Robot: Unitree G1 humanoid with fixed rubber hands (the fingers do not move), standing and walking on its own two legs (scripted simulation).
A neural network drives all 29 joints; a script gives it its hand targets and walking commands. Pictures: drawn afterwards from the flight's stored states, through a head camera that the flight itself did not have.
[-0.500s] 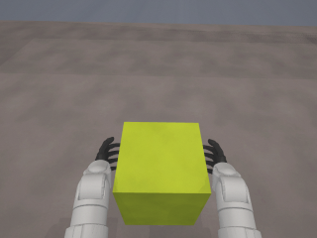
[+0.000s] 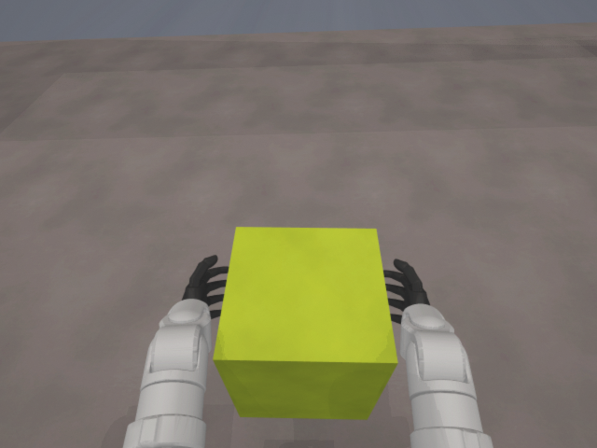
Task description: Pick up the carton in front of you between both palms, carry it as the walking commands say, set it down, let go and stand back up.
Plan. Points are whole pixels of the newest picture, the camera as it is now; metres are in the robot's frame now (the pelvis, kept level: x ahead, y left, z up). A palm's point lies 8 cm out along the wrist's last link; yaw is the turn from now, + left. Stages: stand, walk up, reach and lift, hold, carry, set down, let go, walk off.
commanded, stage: set down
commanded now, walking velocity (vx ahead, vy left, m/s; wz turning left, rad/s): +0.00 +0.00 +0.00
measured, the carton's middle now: (304, 327) +0.31 +0.00 -0.05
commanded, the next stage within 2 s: none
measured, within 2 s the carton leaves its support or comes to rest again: neither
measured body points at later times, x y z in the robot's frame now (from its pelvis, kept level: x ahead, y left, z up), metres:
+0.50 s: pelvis -0.03 -0.01 -0.05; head +0.14 +0.00 +0.37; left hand +0.35 +0.20 -0.10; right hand +0.39 -0.10 -0.11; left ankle -0.02 +0.11 -0.74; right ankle +0.08 -0.09 -0.74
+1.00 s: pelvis -0.04 +0.01 -0.18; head +0.22 +0.01 +0.19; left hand +0.41 +0.20 -0.26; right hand +0.44 -0.10 -0.27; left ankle -0.02 +0.11 -0.74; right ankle +0.08 -0.09 -0.74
